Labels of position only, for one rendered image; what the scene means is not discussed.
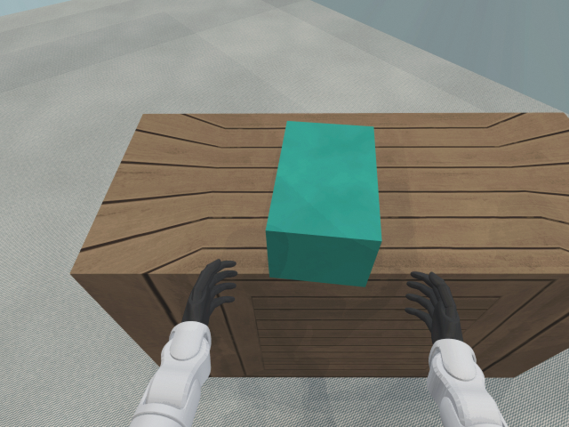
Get right robot forearm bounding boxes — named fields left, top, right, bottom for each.
left=427, top=339, right=508, bottom=427

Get carton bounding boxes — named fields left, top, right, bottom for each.
left=266, top=121, right=382, bottom=287

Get robot left hand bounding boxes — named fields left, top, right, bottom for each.
left=181, top=259, right=237, bottom=326

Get pedestal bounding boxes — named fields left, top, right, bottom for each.
left=69, top=112, right=569, bottom=378

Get left robot forearm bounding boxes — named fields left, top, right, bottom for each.
left=129, top=321, right=212, bottom=427

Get robot right hand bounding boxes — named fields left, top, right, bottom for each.
left=405, top=271, right=463, bottom=344

